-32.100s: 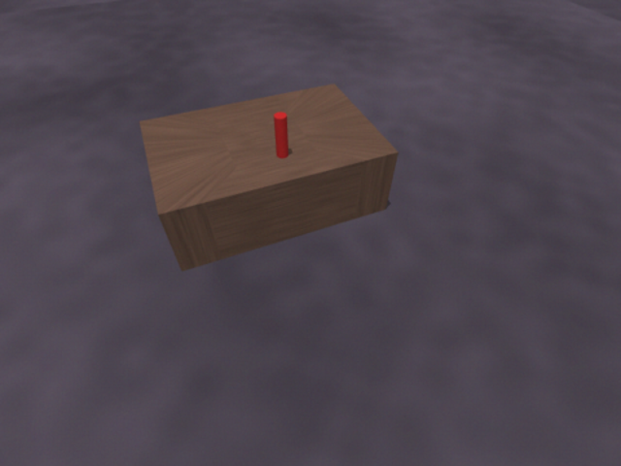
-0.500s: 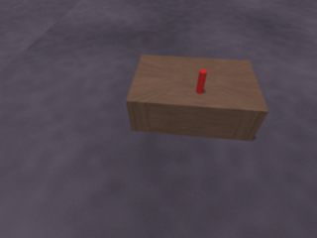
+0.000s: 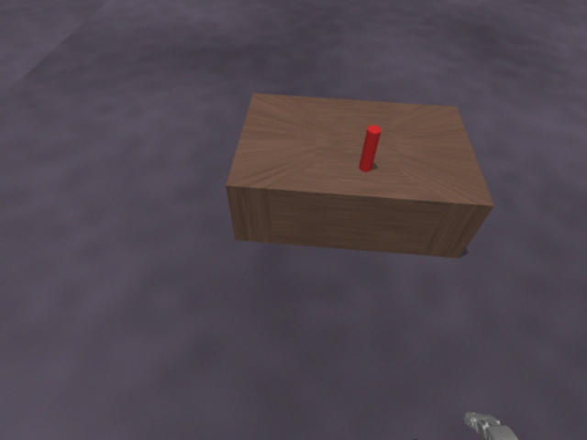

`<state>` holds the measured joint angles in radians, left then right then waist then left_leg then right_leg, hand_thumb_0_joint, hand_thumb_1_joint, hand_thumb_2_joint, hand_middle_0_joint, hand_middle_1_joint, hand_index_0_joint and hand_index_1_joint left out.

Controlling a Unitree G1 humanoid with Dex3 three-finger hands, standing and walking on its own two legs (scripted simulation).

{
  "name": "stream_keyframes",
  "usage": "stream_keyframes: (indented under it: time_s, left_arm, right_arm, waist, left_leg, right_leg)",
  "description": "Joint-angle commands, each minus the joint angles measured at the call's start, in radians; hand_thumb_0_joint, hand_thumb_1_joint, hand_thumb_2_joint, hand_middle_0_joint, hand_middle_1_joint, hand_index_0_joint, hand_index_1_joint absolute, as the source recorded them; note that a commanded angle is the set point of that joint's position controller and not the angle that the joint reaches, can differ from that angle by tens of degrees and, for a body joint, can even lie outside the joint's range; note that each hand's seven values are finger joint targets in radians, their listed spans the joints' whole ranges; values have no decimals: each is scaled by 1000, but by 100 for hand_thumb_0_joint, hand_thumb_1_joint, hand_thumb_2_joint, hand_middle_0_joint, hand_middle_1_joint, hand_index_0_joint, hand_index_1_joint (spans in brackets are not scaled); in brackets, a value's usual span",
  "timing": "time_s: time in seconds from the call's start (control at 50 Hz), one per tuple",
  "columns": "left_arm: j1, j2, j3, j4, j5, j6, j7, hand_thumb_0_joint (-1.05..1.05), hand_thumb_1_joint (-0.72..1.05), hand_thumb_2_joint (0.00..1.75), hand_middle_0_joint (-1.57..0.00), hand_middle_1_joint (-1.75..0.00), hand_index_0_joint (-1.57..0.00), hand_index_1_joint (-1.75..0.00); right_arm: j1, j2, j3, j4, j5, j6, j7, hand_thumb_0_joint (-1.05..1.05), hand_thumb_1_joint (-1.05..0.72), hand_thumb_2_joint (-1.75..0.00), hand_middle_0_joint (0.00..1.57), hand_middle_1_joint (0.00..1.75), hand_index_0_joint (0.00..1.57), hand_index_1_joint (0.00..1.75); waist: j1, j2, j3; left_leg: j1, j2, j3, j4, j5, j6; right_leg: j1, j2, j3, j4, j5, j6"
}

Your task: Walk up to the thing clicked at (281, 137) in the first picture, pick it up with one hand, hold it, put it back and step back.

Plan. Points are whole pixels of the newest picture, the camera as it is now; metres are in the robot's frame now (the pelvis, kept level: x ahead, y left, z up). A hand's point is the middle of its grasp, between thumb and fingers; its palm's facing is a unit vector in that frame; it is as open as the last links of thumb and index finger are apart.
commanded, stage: step back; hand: right
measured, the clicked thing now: (369, 149) +1.10 -0.25 -0.35
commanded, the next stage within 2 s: stand in 0.18 s
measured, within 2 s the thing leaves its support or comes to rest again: neither
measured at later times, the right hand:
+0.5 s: hand out of the picture +0.07 -0.26 -0.14, palm faces +0.03 +0.94 -0.33, open 7.4 cm
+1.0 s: hand out of the picture +0.06 -0.25 -0.15, palm faces -0.01 +0.95 -0.32, open 7.4 cm
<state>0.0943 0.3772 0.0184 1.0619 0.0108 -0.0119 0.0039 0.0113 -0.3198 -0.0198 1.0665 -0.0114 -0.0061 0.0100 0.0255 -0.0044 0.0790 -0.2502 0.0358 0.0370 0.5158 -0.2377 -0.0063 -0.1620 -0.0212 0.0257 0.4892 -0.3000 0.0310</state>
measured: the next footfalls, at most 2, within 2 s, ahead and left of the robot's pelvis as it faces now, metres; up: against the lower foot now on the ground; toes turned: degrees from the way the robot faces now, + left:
none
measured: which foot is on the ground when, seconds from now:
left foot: down 0.00-1.00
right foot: down 0.00-1.00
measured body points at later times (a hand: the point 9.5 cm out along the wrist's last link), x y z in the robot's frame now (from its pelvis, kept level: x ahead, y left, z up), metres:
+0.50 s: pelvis -0.01 -0.01 +0.01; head +0.00 -0.01 +0.46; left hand +0.09 +0.29 -0.12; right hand +0.07 -0.31 -0.12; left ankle +0.02 +0.12 -0.74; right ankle -0.02 -0.14 -0.74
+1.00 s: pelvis -0.01 +0.00 +0.01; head +0.01 +0.00 +0.46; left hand +0.07 +0.30 -0.12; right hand +0.06 -0.30 -0.13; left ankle +0.02 +0.12 -0.74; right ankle -0.02 -0.14 -0.74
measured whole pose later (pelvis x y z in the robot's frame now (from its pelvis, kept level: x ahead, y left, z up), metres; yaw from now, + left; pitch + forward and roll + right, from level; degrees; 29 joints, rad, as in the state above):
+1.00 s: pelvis -0.01 +0.00 +0.01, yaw +0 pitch -2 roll +0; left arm 0.12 0.35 -0.01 1.12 0.01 -0.01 -0.01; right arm 0.11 -0.35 -0.01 1.15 -0.01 -0.01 0.02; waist -0.01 0.00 0.06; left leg -0.16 0.03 0.05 0.33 -0.14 -0.01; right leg -0.09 -0.03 0.03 0.33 -0.21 0.03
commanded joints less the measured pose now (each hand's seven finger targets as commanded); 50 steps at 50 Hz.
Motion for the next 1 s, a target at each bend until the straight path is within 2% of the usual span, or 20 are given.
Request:
stream_keyframes:
  time_s: [0.0, 0.08, 0.14, 0.16, 0.22, 0.26, 0.3, 0.36, 0.42, 0.46, 0.5, 0.62, 0.68, 0.74, 0.78, 0.8, 0.94, 0.98]
  left_arm:
    - [-21, 206, 45, -42, 2, -22, 11, 0, 90, 90, -20, -30, -20, -30]
    - [-26, 206, 46, -37, 5, -24, 10, 0, 90, 90, -20, -30, -20, -30]
    - [-42, 207, 47, -38, 6, -22, 9, 0, 90, 90, -20, -30, -20, -30]
    - [-42, 179, 29, -25, -6, -26, 6, 0, 90, 90, -20, -30, -20, -30]
    - [-45, 184, 27, -17, -6, -29, 5, 0, 90, 90, -20, -30, -20, -30]
    - [-52, 197, 29, -16, -4, -29, 7, 0, 90, 90, -20, -30, -20, -30]
    - [-55, 196, 28, -10, -4, -30, 8, 0, 90, 90, -20, -30, -20, -30]
    - [-54, 190, 26, -8, -3, -27, 6, 0, 90, 90, -20, -30, -20, -30]
    - [-50, 190, 26, -4, -2, -27, 5, 0, 90, 90, -20, -30, -20, -30]
    - [-46, 191, 27, -3, -1, -26, 4, 0, 90, 90, -20, -30, -20, -30]
    - [-44, 193, 27, 2, -2, -23, 3, 0, 90, 90, -20, -30, -20, -30]
    - [-37, 194, 27, 1, -1, -24, -1, 0, 90, 90, -20, -30, -20, -30]
    - [-44, 198, 29, -6, 0, -25, -1, 0, 90, 90, -20, -30, -20, -30]
    - [-22, 184, 25, -1, -3, -22, -5, 0, 90, 90, -20, -30, -20, -30]
    - [-30, 192, 27, -2, -4, -21, -4, 0, 90, 90, -20, -30, -20, -30]
    - [-27, 193, 25, -4, -2, -22, -4, 0, 90, 90, -20, -30, -20, -30]
    - [-14, 188, 19, -2, -1, -18, -2, 0, 90, 90, -20, -30, -20, -30]
    - [-19, 195, 18, -4, -3, -21, 1, 0, 90, 90, -20, -30, -20, -30]
  right_arm:
    - [-52, -232, -51, -34, -2, -22, -19, 0, -90, -90, 20, 30, 20, 30]
    - [-58, -222, -48, -25, -3, -22, -16, 0, -90, -90, 20, 30, 20, 30]
    - [-63, -219, -46, -18, -6, -21, -15, 0, -90, -90, 20, 30, 20, 30]
    - [-49, -233, -46, -19, 5, -23, -8, 0, -90, -90, 20, 30, 20, 30]
    - [-53, -232, -44, -10, 5, -27, -6, 0, -90, -90, 20, 30, 20, 30]
    - [-42, -229, -43, -6, 5, -29, -6, 0, -90, -90, 20, 30, 20, 30]
    - [-33, -232, -42, 1, 5, -27, -7, 0, -90, -90, 20, 30, 20, 30]
    - [-27, -237, -40, 6, 4, -24, -8, 0, -90, -90, 20, 30, 20, 30]
    - [-25, -235, -39, 8, 4, -24, -7, 0, -90, -90, 20, 30, 20, 30]
    - [-9, -238, -38, 13, 4, -24, -7, 0, -90, -90, 20, 30, 20, 30]
    - [-4, -233, -35, 17, 3, -24, -6, 0, -90, -90, 20, 30, 20, 30]
    - [26, -240, -35, 19, 1, -22, -2, 0, -90, -90, 20, 30, 20, 30]
    - [35, -239, -35, 15, -1, -24, -4, 0, -90, -90, 20, 30, 20, 30]
    - [34, -248, -33, 18, 0, -28, -6, 0, -90, -90, 20, 30, 20, 30]
    - [44, -247, -31, 20, 0, -27, -7, 0, -90, -90, 20, 30, 20, 30]
    - [45, -247, -31, 18, 0, -29, -7, 0, -90, -90, 20, 30, 20, 30]
    - [43, -249, -27, 22, 3, -26, -10, 0, -90, -90, 20, 30, 20, 30]
    - [46, -248, -27, 23, 3, -26, -9, 0, -90, -90, 20, 30, 20, 30]
  waist:
    - [-15, 8, -146]
    - [-15, -9, -161]
    - [-17, -4, -140]
    - [-33, 16, -173]
    - [-27, 8, -155]
    - [-33, 3, -166]
    - [-34, -4, -153]
    - [-33, 7, -118]
    - [-29, 3, -112]
    - [-31, 8, -95]
    - [-32, 7, -63]
    - [-36, -2, -56]
    - [-39, -5, -88]
    - [-30, 22, -85]
    - [-35, 8, -80]
    - [-34, 8, -102]
    - [-33, 10, -102]
    - [-37, -5, -111]
  left_leg:
    - [127, 116, -87, -121, 216, 41]
    - [159, 108, -59, -125, 226, 31]
    - [144, 102, -51, -143, 191, 22]
    - [186, 101, -82, -160, 231, 27]
    - [222, 112, -86, -175, 279, 26]
    - [231, 111, -80, -179, 327, 21]
    - [221, 111, -80, -189, 306, 20]
    - [188, 104, -80, -210, 215, 16]
    - [185, 106, -85, -219, 198, 15]
    - [174, 102, -83, -229, 151, 13]
    - [153, 102, -93, -252, 93, 10]
    - [144, 96, -98, -250, 29, 13]
    - [156, 102, -96, -243, 78, 17]
    - [150, 104, -104, -253, 64, 16]
    - [145, 104, -104, -256, 66, 17]
    - [159, 106, -101, -243, 107, 20]
    - [170, 106, -101, -233, 145, 19]
    - [184, 107, -99, -224, 200, 20]
  right_leg:
    - [6, -85, 70, -86, 301, -61]
    - [17, -91, 79, -117, 329, -62]
    - [14, -91, 83, -132, 313, -61]
    - [37, -107, 88, -157, 310, -50]
    - [26, -98, 78, -177, 302, -42]
    - [46, -105, 75, -172, 361, -43]
    - [55, -107, 76, -183, 347, -41]
    - [44, -105, 80, -211, 262, -41]
    - [43, -104, 78, -218, 235, -42]
    - [31, -102, 83, -231, 202, -44]
    - [9, -98, 83, -237, 129, -44]
    - [-18, -97, 90, -259, 63, -43]
    - [6, -101, 91, -241, 124, -47]
    - [8, -96, 85, -231, 130, -45]
    - [6, -97, 86, -232, 128, -46]
    - [19, -100, 84, -227, 159, -46]
    - [6, -99, 76, -220, 172, -43]
    - [12, -101, 73, -215, 205, -42]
